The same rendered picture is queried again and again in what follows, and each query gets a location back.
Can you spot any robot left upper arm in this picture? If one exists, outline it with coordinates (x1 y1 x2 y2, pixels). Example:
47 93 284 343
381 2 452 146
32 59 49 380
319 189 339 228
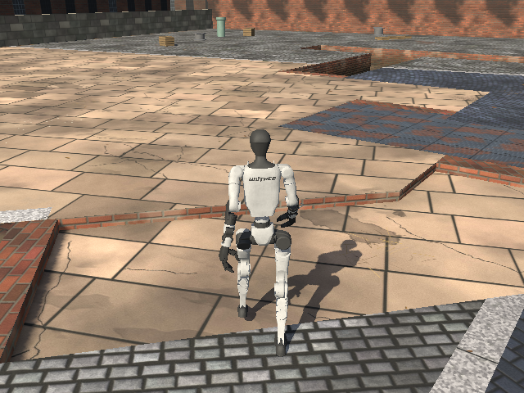
228 165 244 213

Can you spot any right robot thigh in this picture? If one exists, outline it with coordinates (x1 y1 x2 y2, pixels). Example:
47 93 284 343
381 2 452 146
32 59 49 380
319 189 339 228
274 229 291 298

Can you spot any right robot shin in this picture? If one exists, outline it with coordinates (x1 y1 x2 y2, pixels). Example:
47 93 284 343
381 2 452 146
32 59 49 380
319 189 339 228
276 283 288 344

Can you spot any robot right upper arm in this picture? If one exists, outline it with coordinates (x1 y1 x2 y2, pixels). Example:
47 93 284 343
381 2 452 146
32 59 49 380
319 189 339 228
277 164 298 206

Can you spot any right robot forearm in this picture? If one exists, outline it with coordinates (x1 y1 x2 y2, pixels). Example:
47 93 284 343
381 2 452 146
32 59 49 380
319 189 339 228
287 195 299 219

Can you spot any robot left hand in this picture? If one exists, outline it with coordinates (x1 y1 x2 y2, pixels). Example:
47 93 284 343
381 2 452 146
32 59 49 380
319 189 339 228
219 246 240 273

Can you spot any robot right hand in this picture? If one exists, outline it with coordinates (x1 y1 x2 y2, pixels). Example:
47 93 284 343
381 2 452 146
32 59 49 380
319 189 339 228
277 212 296 228

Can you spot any left robot forearm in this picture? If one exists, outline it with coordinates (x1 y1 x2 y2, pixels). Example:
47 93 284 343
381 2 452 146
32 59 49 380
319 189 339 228
221 200 237 247

